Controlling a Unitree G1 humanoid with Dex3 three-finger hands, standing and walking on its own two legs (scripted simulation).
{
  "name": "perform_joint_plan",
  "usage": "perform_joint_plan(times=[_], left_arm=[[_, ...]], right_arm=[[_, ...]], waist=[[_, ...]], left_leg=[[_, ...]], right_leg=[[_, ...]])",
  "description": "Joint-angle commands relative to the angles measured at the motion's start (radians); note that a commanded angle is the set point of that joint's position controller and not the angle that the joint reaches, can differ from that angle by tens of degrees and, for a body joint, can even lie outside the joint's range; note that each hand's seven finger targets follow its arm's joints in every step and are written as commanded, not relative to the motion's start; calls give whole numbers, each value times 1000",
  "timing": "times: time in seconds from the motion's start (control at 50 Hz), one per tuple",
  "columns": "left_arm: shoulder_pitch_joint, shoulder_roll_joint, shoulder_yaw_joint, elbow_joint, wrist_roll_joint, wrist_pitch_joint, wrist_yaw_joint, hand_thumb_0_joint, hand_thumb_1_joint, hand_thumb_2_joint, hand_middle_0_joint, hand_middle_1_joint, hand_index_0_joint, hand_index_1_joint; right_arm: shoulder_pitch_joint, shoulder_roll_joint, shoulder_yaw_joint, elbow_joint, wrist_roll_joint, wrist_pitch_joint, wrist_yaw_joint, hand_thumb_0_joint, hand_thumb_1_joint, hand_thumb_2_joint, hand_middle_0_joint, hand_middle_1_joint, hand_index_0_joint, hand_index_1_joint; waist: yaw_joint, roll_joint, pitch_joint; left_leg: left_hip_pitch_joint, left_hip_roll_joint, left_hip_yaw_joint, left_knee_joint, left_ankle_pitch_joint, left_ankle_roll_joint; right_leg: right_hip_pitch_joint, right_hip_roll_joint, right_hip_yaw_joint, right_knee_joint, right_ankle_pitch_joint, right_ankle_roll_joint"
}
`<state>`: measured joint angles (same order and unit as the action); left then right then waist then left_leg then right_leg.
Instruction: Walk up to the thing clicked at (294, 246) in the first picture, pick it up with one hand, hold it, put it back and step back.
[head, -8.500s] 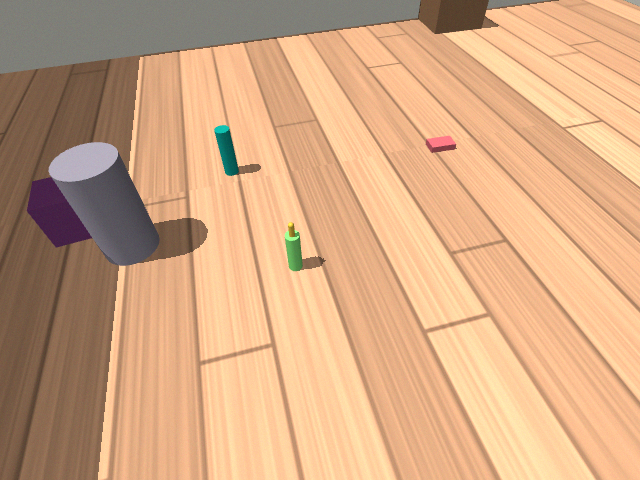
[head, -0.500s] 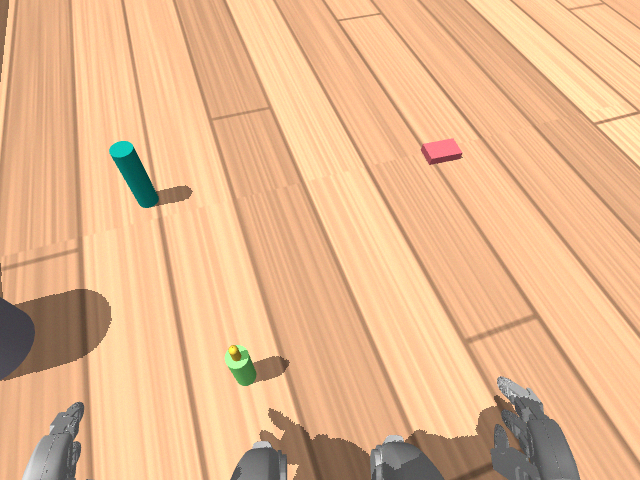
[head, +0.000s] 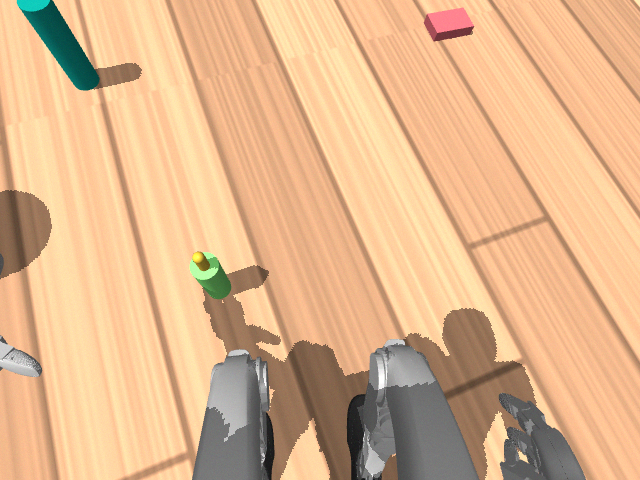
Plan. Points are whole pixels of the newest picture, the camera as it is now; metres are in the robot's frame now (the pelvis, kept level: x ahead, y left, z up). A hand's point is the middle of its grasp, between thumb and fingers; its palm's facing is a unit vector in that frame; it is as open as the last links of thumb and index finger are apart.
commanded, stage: go down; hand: left
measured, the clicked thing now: (209, 273) +0.47 +0.21 -0.41
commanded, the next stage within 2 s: approach in 1.22 s
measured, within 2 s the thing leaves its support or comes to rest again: neither
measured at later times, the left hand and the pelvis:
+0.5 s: hand (15, 276) +0.38 +0.38 -0.09, palm faces +0.08 -0.99 -0.10, open 17.7 cm; pelvis -0.02 +0.01 -0.08, yaw -2 degrees
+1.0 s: hand (20, 264) +0.40 +0.39 -0.10, palm faces +0.08 -0.99 -0.08, open 17.7 cm; pelvis -0.03 +0.01 -0.11, yaw -2 degrees
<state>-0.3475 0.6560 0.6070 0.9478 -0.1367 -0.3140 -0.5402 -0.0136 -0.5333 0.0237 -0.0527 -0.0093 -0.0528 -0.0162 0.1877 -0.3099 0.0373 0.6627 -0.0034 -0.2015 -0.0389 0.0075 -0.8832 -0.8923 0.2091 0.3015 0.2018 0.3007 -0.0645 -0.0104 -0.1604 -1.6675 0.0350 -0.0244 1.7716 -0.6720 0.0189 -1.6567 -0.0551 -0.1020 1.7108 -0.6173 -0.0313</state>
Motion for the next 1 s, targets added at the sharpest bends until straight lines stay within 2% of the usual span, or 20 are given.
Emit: perform_joint_plan(times=[0.0, 0.02, 0.06, 0.1, 0.16, 0.24, 0.34, 0.44, 0.46, 0.52, 0.58, 0.66, 0.72, 0.74, 0.84, 0.86, 0.88, 0.92, 0.94, 0.98], left_arm=[[-297, 400, 86, -144, -37, -116, -48, 0, -569, 56, -42, -33, -38, -35], [-296, 452, 123, -143, -37, -118, -55, 0, -578, 56, -46, -34, -40, -39], [-312, 455, 110, -131, -37, -115, -77, 0, -577, 67, -41, -35, -33, -41], [-248, 455, 121, -38, -34, -97, -86, 0, -591, 64, -43, -37, -36, -43], [-288, 505, 154, -56, -38, -92, -96, 0, -598, 63, -42, -41, -35, -47], [-301, 515, 162, -40, -51, -90, -108, 0, -611, 64, -42, -50, -38, -54], [-381, 543, 165, -44, -50, -105, -126, 0, -611, 54, -39, -47, -38, -49], [-448, 561, 157, -43, -59, -111, -149, 0, -611, 60, -44, -52, -40, -56], [-467, 578, 168, -59, -55, -111, -153, 0, -611, 57, -44, -56, -41, -59], [-467, 604, 169, -33, -56, -105, -161, 0, -611, 59, -43, -51, -40, -54], [-465, 645, 200, -34, -59, -99, -166, 0, -611, 63, -44, -56, -39, -61], [-468, 650, 203, -16, -57, -92, -178, 0, -611, 60, -43, -55, -39, -59], [-519, 661, 206, -29, -57, -95, -179, 0, -611, 52, -44, -53, -43, -55], [-484, 660, 219, 3, -60, -94, -182, 0, -611, 53, -46, -50, -42, -55], [-519, 659, 204, 15, -60, -97, -199, 0, -611, 56, -43, -58, -40, -61], [-520, 669, 210, 22, -61, -95, -202, 0, -611, 50, -46, -53, -43, -56], [-545, 675, 202, 17, -61, -96, -207, 0, -611, 60, -40, -58, -39, -59], [-534, 705, 219, 21, -65, -94, -205, 0, -611, 63, -44, -64, -42, -67], [-535, 693, 210, 31, -65, -93, -206, 0, -611, 50, -49, -58, -46, -62], [-558, 726, 223, 13, -62, -93, -208, 0, -611, 48, -44, -54, -45, -54]], right_arm=[[87, -218, -78, -68, 5, -48, -22, 0, -879, -897, 201, 300, 200, 300], [91, -228, -74, -65, 2, -46, -23, 0, -879, -898, 201, 300, 200, 300], [100, -232, -66, -54, -1, -39, -22, 0, -880, -899, 201, 300, 200, 300], [86, -234, -54, -58, 0, -36, -24, 0, -879, -899, 200, 300, 200, 300], [93, -240, -45, -49, 1, -31, -24, 0, -880, -900, 200, 300, 200, 300], [88, -242, -39, -53, -1, -28, -22, 0, -883, -901, 200, 300, 200, 300], [86, -256, -37, -42, -4, -31, -22, 0, -887, -901, 200, 300, 200, 300], [93, -259, -30, -40, -13, -34, -24, 0, -882, -901, 200, 300, 200, 300], [96, -260, -29, -39, -13, -34, -26, 0, -888, -902, 200, 300, 200, 300], [99, -270, -28, -36, -15, -31, -30, 0, -881, -900, 200, 300, 200, 300], [109, -271, -16, -29, -16, -30, -28, 0, -885, -902, 200, 300, 200, 300], [111, -274, -9, -23, -19, -22, -29, 0, -887, -902, 200, 300, 200, 300], [108, -278, -13, -31, -18, -21, -27, 0, -887, -902, 200, 300, 200, 300], [105, -278, -10, -28, -18, -18, -26, 0, -886, -902, 200, 300, 200, 300], [108, -283, -7, -34, -21, -18, -26, 0, -888, -902, 200, 300, 200, 300], [114, -285, -6, -34, -22, -18, -25, 0, -889, -902, 200, 300, 200, 300], [107, -286, -6, -32, -22, -18, -25, 0, -884, -901, 200, 300, 200, 300], [120, -284, -2, -34, -23, -19, -25, 0, -885, -901, 200, 300, 200, 300], [117, -284, 1, -31, -25, -18, -24, 0, -886, -901, 200, 300, 200, 300], [119, -288, 1, -33, -23, -16, -25, 0, -886, -900, 200, 300, 200, 300]], waist=[[0, 184, -536], [19, 210, -575], [18, 246, -601], [27, 214, -562], [38, 243, -593], [24, 194, -590], [6, 234, -550], [-9, 225, -564], [-5, 245, -599], [-3, 241, -586], [15, 264, -625], [7, 285, -613], [-11, 261, -578], [0, 259, -566], [-25, 251, -571], [-18, 250, -579], [-28, 245, -564], [-21, 214, -595], [-20, 219, -602], [-17, 236, -603]], left_leg=[[320, -21, -50, -188, 159, 7], [352, -18, -57, -189, 178, 3], [365, -17, -64, -182, 184, -1], [324, -16, -69, -177, 166, 1], [314, -14, -81, -158, 190, -3], [260, -16, -70, -102, 241, 4], [240, -9, -92, -79, 191, -1], [187, -14, -72, -38, 139, 4], [213, -14, -73, -27, 162, 3], [173, -16, -66, -20, 121, 4], [198, -18, -65, 4, 204, 0], [214, -16, -78, 18, 261, -5], [152, -16, -77, 29, 192, 1], [153, -15, -83, 25, 188, -1], [124, -18, -75, 54, 165, 3], [128, -19, -69, 62, 180, 3], [98, -20, -66, 66, 144, 6], [51, -26, -39, 91, 157, 13], [63, -25, -39, 97, 175, 11], [70, -23, -43, 93, 161, 11]], right_leg=[[200, 39, 88, -150, 106, -11], [198, 40, 84, -137, 116, -13], [165, 42, 72, -109, 114, -17], [142, 44, 58, -89, 110, -17], [118, 43, 43, -37, 125, -20], [115, 43, 43, -14, 157, -19], [8, 40, 33, 39, 119, -22], [20, 38, 37, 48, 93, -17], [12, 37, 37, 56, 109, -19], [15, 36, 37, 66, 83, -16], [15, 35, 33, 95, 131, -20], [-23, 33, 24, 129, 158, -22], [-47, 33, 25, 134, 120, -20], [-53, 33, 22, 140, 119, -20], [-64, 32, 21, 149, 109, -18], [-61, 32, 22, 149, 116, -18], [-62, 32, 23, 147, 92, -16], [13, 33, 34, 135, 105, -12], [7, 34, 33, 143, 119, -13], [-13, 34, 31, 149, 104, -14]])
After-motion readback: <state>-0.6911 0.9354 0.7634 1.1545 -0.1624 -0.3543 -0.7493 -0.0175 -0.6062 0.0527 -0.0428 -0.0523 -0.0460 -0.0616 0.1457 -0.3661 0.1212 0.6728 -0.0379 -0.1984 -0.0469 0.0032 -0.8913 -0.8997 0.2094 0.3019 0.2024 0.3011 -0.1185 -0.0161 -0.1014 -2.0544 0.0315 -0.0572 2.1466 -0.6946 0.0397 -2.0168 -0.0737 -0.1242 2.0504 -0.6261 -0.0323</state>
